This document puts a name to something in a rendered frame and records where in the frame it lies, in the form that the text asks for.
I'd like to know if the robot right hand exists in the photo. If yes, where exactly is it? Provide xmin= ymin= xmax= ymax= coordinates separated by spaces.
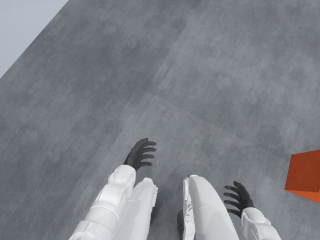
xmin=223 ymin=181 xmax=255 ymax=218

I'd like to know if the left robot shin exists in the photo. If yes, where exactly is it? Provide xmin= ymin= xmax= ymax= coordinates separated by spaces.
xmin=143 ymin=177 xmax=153 ymax=212

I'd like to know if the left robot forearm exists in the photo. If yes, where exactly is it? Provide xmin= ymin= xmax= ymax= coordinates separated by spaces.
xmin=68 ymin=164 xmax=136 ymax=240

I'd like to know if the left robot thigh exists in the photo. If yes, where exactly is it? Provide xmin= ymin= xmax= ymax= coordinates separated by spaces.
xmin=113 ymin=181 xmax=158 ymax=240

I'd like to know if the right robot forearm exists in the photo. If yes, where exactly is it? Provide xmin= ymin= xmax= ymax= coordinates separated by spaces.
xmin=241 ymin=207 xmax=282 ymax=240

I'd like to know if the robot left hand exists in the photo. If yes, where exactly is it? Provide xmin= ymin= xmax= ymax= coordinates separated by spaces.
xmin=123 ymin=138 xmax=157 ymax=172

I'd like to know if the carton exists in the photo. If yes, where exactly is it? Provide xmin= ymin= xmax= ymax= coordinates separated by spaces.
xmin=284 ymin=149 xmax=320 ymax=204

